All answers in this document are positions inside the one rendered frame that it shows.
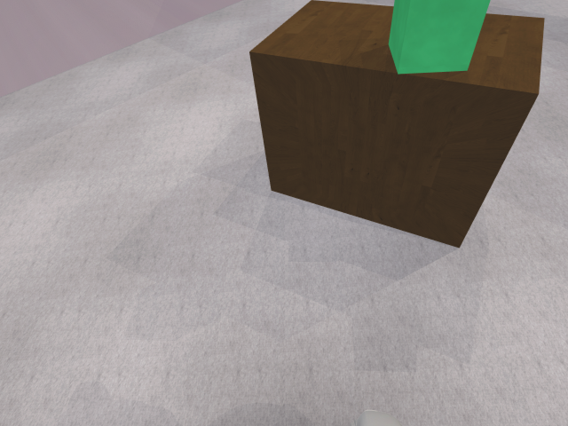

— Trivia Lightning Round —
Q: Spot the carton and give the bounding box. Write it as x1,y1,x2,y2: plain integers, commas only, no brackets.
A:
389,0,491,74

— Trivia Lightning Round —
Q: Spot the pedestal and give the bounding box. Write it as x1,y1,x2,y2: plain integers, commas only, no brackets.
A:
249,0,545,248

